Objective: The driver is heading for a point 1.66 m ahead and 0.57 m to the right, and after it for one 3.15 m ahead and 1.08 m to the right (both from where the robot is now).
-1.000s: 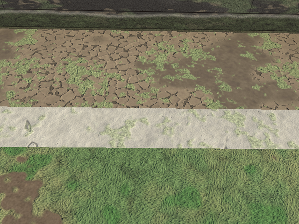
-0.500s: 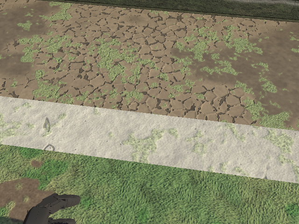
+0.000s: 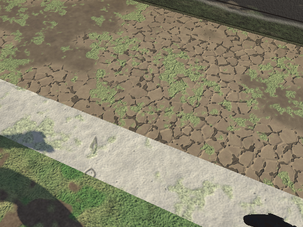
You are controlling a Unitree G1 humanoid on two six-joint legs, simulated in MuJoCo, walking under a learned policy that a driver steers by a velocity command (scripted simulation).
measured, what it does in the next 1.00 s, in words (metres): steps on the spot, turning right: right foot, then left foot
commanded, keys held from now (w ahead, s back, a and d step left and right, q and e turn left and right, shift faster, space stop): e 0.82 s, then no key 0.12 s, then q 0.06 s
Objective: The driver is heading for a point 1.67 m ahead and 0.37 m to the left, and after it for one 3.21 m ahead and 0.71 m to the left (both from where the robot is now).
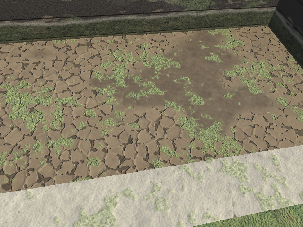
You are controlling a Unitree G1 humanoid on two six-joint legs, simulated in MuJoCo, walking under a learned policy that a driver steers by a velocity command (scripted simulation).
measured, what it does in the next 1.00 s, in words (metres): walks ahead, turning left: right foot, then left foot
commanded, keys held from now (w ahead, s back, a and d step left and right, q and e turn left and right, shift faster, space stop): q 0.38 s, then w+q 0.36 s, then w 0.02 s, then w+e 0.02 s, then e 0.22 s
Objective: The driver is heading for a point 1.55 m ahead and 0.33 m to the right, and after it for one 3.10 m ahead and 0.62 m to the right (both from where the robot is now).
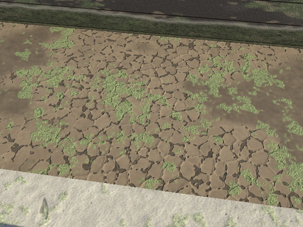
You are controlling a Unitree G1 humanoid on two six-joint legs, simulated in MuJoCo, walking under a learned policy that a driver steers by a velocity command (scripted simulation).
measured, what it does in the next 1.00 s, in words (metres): steps on the spot, turning right: left foot, then right foot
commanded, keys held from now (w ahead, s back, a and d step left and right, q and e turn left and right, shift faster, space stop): e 0.66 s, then no key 0.02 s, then w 0.12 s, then w+q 0.20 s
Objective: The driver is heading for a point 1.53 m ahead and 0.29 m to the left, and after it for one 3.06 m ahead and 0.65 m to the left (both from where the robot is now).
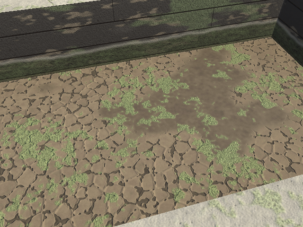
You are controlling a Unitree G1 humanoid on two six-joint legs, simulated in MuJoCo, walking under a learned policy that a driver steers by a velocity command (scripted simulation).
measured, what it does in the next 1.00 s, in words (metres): walks ahead, turning left: left foot, then right foot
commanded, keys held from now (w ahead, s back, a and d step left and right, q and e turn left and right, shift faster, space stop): w+q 0.64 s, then w+e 0.36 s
